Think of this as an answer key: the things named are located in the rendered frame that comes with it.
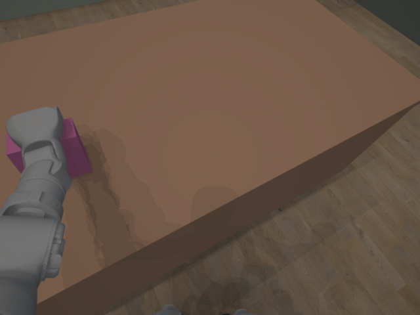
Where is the sponge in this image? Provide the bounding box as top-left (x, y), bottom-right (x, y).
top-left (6, 118), bottom-right (92, 178)

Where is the left robot shin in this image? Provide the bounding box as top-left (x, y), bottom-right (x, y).
top-left (162, 304), bottom-right (179, 312)

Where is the robot left upper arm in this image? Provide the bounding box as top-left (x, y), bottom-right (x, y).
top-left (0, 215), bottom-right (66, 315)

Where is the robot left hand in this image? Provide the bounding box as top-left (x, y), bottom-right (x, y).
top-left (5, 106), bottom-right (68, 171)

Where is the table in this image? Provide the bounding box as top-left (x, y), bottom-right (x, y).
top-left (0, 0), bottom-right (420, 315)

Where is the robot left forearm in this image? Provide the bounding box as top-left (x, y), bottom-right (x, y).
top-left (0, 136), bottom-right (72, 222)

